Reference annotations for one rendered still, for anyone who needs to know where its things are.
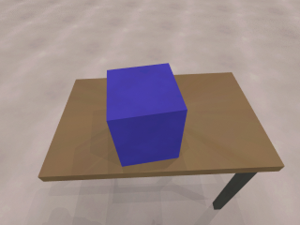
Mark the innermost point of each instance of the carton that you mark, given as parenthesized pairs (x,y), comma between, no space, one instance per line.
(145,113)

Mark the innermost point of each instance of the table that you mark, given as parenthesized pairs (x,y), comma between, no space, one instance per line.
(222,134)

